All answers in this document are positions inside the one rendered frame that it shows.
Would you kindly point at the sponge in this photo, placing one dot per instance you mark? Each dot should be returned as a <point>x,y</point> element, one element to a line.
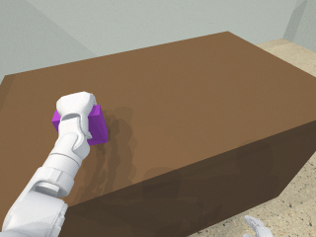
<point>96,125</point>

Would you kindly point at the robot left hand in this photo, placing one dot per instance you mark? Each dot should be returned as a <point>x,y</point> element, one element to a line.
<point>81,102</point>

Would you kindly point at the table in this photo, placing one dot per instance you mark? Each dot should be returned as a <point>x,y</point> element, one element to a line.
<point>199,130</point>

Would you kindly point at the left robot upper arm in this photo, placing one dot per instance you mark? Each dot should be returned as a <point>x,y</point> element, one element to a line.
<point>38,215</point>

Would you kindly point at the left robot forearm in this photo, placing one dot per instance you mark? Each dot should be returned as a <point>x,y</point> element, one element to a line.
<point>55,178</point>

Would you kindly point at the robot right hand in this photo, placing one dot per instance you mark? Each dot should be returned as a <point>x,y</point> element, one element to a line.
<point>258,226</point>

